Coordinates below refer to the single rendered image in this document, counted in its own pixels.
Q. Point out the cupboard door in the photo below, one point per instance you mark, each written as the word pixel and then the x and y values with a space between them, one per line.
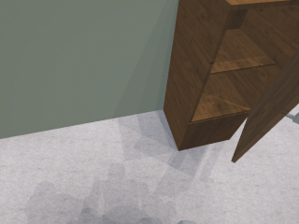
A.
pixel 281 97

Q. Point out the handle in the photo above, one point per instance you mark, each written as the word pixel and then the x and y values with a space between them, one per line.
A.
pixel 295 118

